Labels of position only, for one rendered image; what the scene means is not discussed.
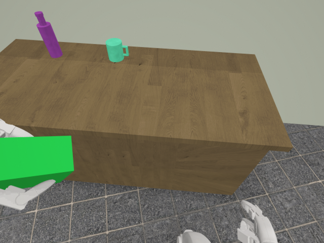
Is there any sponge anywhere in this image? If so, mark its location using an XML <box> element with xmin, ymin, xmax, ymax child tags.
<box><xmin>0</xmin><ymin>136</ymin><xmax>74</xmax><ymax>190</ymax></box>

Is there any robot right hand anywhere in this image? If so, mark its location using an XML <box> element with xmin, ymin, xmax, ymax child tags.
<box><xmin>237</xmin><ymin>200</ymin><xmax>278</xmax><ymax>243</ymax></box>

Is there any robot right thigh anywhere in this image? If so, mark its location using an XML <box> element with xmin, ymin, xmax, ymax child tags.
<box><xmin>177</xmin><ymin>231</ymin><xmax>211</xmax><ymax>243</ymax></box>

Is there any robot left hand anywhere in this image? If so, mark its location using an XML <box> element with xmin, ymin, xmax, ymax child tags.
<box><xmin>0</xmin><ymin>119</ymin><xmax>56</xmax><ymax>211</ymax></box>

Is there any table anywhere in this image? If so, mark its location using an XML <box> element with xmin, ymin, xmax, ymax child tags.
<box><xmin>0</xmin><ymin>39</ymin><xmax>293</xmax><ymax>195</ymax></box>

